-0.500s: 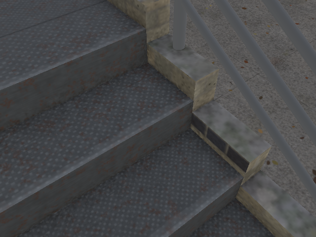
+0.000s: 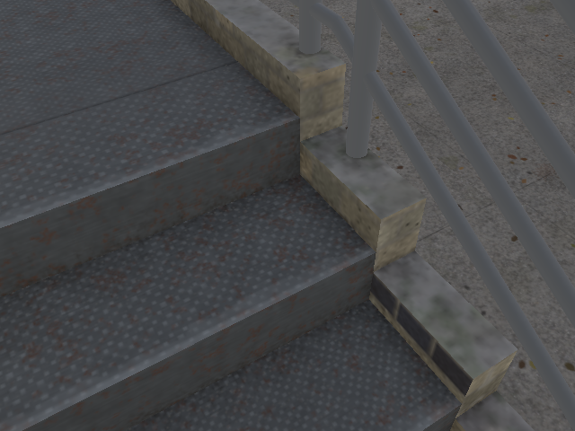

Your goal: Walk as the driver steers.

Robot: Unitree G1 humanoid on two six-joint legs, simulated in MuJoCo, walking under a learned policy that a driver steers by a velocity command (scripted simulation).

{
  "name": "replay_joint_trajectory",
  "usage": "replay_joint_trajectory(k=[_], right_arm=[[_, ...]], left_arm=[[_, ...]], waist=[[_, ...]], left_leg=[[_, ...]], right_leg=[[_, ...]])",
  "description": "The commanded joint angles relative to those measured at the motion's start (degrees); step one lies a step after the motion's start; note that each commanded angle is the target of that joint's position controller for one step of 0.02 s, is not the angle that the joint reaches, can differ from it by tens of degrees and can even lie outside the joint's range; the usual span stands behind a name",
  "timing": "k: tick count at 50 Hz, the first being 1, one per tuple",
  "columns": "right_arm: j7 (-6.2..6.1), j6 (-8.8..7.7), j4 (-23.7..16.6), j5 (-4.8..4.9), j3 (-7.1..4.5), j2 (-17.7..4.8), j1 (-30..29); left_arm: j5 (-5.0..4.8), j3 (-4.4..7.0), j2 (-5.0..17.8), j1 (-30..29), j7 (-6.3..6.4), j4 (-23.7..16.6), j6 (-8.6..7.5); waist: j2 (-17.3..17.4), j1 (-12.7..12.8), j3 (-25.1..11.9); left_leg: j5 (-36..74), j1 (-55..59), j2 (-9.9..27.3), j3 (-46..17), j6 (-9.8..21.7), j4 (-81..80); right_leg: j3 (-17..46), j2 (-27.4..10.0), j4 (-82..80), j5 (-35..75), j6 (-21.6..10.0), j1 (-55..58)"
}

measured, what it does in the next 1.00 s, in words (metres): walks ahead, turning left: right foot 0.17 m lower, then left foot 0.17 m higher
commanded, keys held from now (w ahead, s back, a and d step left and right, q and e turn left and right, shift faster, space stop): q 0.12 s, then w+q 0.08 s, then q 0.72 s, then w+q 0.08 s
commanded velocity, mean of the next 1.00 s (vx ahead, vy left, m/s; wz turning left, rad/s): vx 0.04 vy -0.01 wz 0.56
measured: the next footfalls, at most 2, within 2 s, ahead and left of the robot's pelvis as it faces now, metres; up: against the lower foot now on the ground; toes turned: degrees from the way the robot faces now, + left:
right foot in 0.16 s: -0.03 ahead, -0.20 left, -0.17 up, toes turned +0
left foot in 0.46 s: +0.08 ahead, +0.03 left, +0.00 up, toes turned +17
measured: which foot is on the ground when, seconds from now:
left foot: down 0.00-0.14, up 0.16-0.44, down 0.46-1.00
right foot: up 0.00-0.14, down 0.16-0.48, up 0.50-1.00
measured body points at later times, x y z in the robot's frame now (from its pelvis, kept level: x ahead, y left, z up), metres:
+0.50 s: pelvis +0.00 -0.07 -0.08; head +0.05 -0.07 +0.36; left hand +0.05 +0.23 -0.19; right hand +0.28 -0.21 -0.15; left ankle +0.04 +0.02 -0.70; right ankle -0.06 -0.20 -0.81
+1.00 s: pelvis +0.09 -0.08 +0.02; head +0.10 -0.07 +0.47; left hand +0.09 +0.20 -0.08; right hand +0.37 -0.20 -0.06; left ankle +0.05 +0.02 -0.70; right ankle +0.20 -0.18 -0.69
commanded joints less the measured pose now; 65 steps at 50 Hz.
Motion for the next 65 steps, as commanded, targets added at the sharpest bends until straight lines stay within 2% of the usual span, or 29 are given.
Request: replay_joint_trajectory(k=[1,3,7,8,9,10,12,14,15,16,18,19,21,23,24,25,26,28,30,35,41,47,50,51,52,53,54,57,65], right_arm=[[-0.55,-0.27,-6.42,0.4,-1.41,-6.52,-7.95],[-0.76,2.26,-9.79,2.1,-0.81,-5.13,-15.63],[0.52,2.76,-9.25,1.34,0.16,0.09,-2.33],[1.08,2.34,-9.89,0.89,0.46,2.89,-1.32],[2.7,0.29,-12.66,0.0,1.1,5.64,-1.27],[4.45,-1.67,-14.29,0.04,1.61,2.91,-1.1],[4.8,-2.11,-15.39,2.46,1.36,-0.79,-8.61],[4.53,0.4,-23.66,2.82,3.22,0.63,-20.48],[3.93,1.94,-22.32,1.0,2.2,-3.57,-22.97],[4.29,2.38,-24.67,0.2,2.31,-2.84,-28.33],[4.77,1.74,-28.18,0.22,4.72,2.06,-31.91],[4.85,1.75,-25.61,0.95,4.63,1.53,-29.14],[4.74,2.36,-21.08,0.91,3.35,-0.66,-18.92],[5.51,2.65,-18.22,0.61,1.01,-7.06,-6.74],[5.83,2.36,-15.73,0.47,-0.41,-11.21,-0.14],[4.56,2.19,-15.52,-1.16,-1.83,-16.71,0.54],[3.84,1.16,-17.88,-4.3,-0.47,-14.42,-2.06],[3.64,-0.44,-14.74,0.38,1.13,-8.4,-5.92],[4.0,-1.78,-12.61,2.31,0.88,-6.98,-10.25],[3.47,-0.81,-11.53,0.47,1.17,-8.11,-7.28],[0.02,4.1,-15.07,-1.16,0.57,-9.58,-3.92],[2.27,2.6,-15.68,1.61,-0.69,-9.75,-7.9],[4.56,1.34,-13.39,3.69,-0.5,-6.64,-7.15],[5.56,-0.06,-14.38,1.88,0.74,-1.44,-8.15],[5.97,-1.52,-14.66,2.41,0.06,-4.32,-5.42],[6.32,-2.62,-15.75,3.16,-0.43,-8.25,-7.21],[5.46,-2.13,-15.74,3.22,-1.38,-10.69,-10.27],[6.17,-0.96,-15.19,0.73,-0.4,-7.69,-9.86],[7.76,-2.2,-10.67,2.6,1.69,-1.22,-10.9]], left_arm=[[-0.46,-0.6,1.05,2.44,-0.52,-4.06,-1.07],[-0.34,-0.49,0.55,11.6,-1.35,-0.69,-0.87],[-0.79,-1.01,-1.59,3.52,-2.43,2.03,-1.09],[0.87,-0.81,0.84,3.29,-1.95,1.6,-1.28],[2.51,1.7,9.4,7.97,-1.75,2.49,-3.01],[1.84,3.13,13.61,9.72,-2.51,3.81,-3.5],[2.15,2.89,12.41,3.88,-1.57,0.67,-1.58],[-0.22,4.53,19.45,-1.47,1.41,-2.83,0.09],[0.09,3.38,13.74,0.54,2.45,-2.81,1.28],[0.1,3.05,11.54,0.53,3.04,-4.14,2.15],[-1.61,4.09,15.46,-3.66,3.87,-6.68,3.38],[-0.62,4.37,17.08,-6.2,3.56,-7.2,3.37],[-0.83,4.87,19.63,-6.88,2.33,-7.21,2.84],[-1.73,3.58,16.25,-7.96,1.35,-6.44,2.78],[-1.19,2.91,14.08,-10.81,1.21,-8.37,1.96],[1.43,0.97,8.66,-13.39,-0.42,-11.9,0.49],[0.48,0.57,7.67,-13.26,-3.15,-10.23,-1.63],[0.44,-1.52,1.47,-15.34,-4.29,-13.89,-1.61],[0.85,-2.1,0.52,-9.84,-3.47,-13.37,-1.25],[1.13,-3.07,0.14,-9.46,-1.7,-15.87,-1.87],[1.07,-2.93,-0.24,-16.46,0.25,-20.01,0.11],[-0.79,-0.74,0.83,-7.32,0.53,-15.81,0.46],[-1.76,2.01,4.31,-2.12,0.75,-11.87,-0.44],[-0.82,3.14,8.86,6.26,1.15,-10.28,-0.07],[1.61,3.72,11.19,6.19,1.19,-12.09,-0.65],[1.62,3.34,10.01,4.12,0.68,-12.81,-1.69],[0.33,2.28,6.9,1.2,0.49,-12.81,-2.19],[-0.83,2.3,6.33,4.99,1.99,-8.88,-1.68],[1.51,1.13,3.05,13.69,0.0,-1.4,-3.95]], waist=[[4.79,3.88,2.45],[1.97,8.46,3.48],[-4.17,-1.98,7.91],[-6.98,-1.47,5.91],[-13.83,-1.72,2.63],[-14.09,-2.08,-1.23],[-7.13,-1.37,-1.46],[-15.81,-1.97,4.84],[-4.6,1.71,4.77],[-3.74,3.02,6.82],[-6.84,2.28,5.28],[-5.65,1.31,2.33],[-12.64,-0.14,-3.14],[-14.51,-4.17,-10.41],[-6.18,-6.77,-11.35],[21.9,-5.58,-16.09],[12.64,-6.03,-18.94],[2.08,0.42,2.16],[-1.15,5.86,10.08],[3.36,4.34,6.2],[11.59,-0.42,1.21],[14.72,1.95,-2.47],[6.79,3.46,1.0],[-4.35,4.89,-1.93],[-11.45,2.07,-1.13],[-12.45,1.72,1.77],[-10.17,1.93,8.45],[-8.98,2.67,8.85],[-8.18,5.31,11.28]], left_leg=[[-13.75,0.77,9.87,-24.79,8.48,-12.71],[-5.28,-5.93,3.36,-12.91,3.41,-4.07],[-7.0,-13.95,-3.08,-4.1,-0.26,25.7],[-18.52,-25.17,-6.39,-2.09,-1.95,47.19],[-26.04,-34.38,-7.49,-0.94,-5.67,67.11],[-23.68,-44.65,-2.69,-1.27,-6.64,75.72],[-18.32,-52.0,1.72,-4.36,-7.3,84.62],[-16.77,-54.1,10.13,-8.58,-10.43,77.63],[-15.96,-50.87,7.05,-4.51,-10.98,77.08],[-15.74,-47.5,7.47,-0.02,-10.8,68.9],[-13.32,-31.74,9.43,4.56,-7.99,43.61],[-15.73,-18.49,6.04,11.71,-6.06,38.89],[-19.67,-9.29,0.06,14.66,-3.27,33.16],[-14.04,2.98,-4.64,8.25,2.56,13.41],[-5.15,13.55,-1.68,-7.21,8.67,4.0],[6.52,25.9,11.8,-41.55,20.54,-14.36],[-1.96,22.59,16.44,-52.47,20.83,-21.26],[-14.78,6.38,12.17,-36.75,11.1,-19.39],[-16.97,-5.0,7.96,-27.81,6.43,-17.75],[-4.69,3.05,4.23,-18.76,5.65,-17.54],[0.32,13.17,6.25,-27.25,9.13,-21.21],[7.52,8.6,7.4,-26.75,8.33,-23.58],[-10.23,5.27,1.34,-20.91,4.09,-11.65],[-14.58,-8.23,-4.98,-10.68,0.78,10.29],[-13.07,-17.21,-4.31,-9.97,-3.11,24.82],[-9.89,-21.41,0.91,-9.05,-4.37,33.57],[-6.53,-25.42,2.38,-8.33,-5.94,37.88],[6.6,-26.15,1.27,-5.96,-7.71,45.82],[13.55,-35.37,2.98,-5.12,-7.07,57.01]], right_leg=[[1.2,-1.56,-14.17,-4.41,-1.41,-0.44],[-4.06,0.1,-34.84,1.89,-1.2,13.83],[-4.92,-6.18,-71.31,47.19,-1.9,30.39],[-4.38,-9.01,-65.36,60.24,-0.78,38.73],[-1.98,-17.07,-46.29,92.32,-4.69,43.2],[-0.29,-21.98,-43.12,91.77,-11.5,52.97],[-0.66,-22.32,-44.16,70.0,-14.38,53.42],[10.88,-33.0,-54.53,48.34,-20.49,45.34],[3.4,-26.23,-55.06,41.7,-20.07,43.81],[-3.29,-20.83,-55.94,42.8,-16.88,40.98],[-8.77,-16.92,-60.09,45.69,-13.84,34.31],[-13.93,-15.11,-60.35,57.4,-14.31,28.59],[-15.43,-15.97,-53.22,93.76,-16.48,34.43],[-14.69,-14.27,-39.31,105.02,-15.67,39.88],[-11.63,-11.25,-24.63,88.93,-13.56,25.31],[-9.19,4.04,3.67,0.8,-8.68,1.69],[6.03,6.51,28.96,-11.38,-8.19,-4.78],[3.64,3.85,33.48,-7.25,-8.38,-14.37],[1.11,2.2,36.32,-5.71,-8.31,-12.98],[-0.43,-0.18,24.53,6.16,-6.1,-16.13],[-3.84,0.96,5.46,-2.27,2.55,-16.76],[-5.01,3.37,-22.05,-16.67,-1.37,10.46],[-2.84,0.5,-50.36,-6.14,-3.81,26.28],[9.69,-11.88,-51.27,-7.89,-7.47,38.83],[28.71,-22.26,-56.52,-12.92,-16.88,35.68],[38.42,-24.28,-61.4,-34.92,-22.57,31.35],[33.38,-21.91,-62.06,-38.05,-21.37,27.94],[13.48,-12.7,-59.21,-27.32,-17.11,29.15],[2.44,-16.14,-59.58,-10.61,-17.68,29.85]])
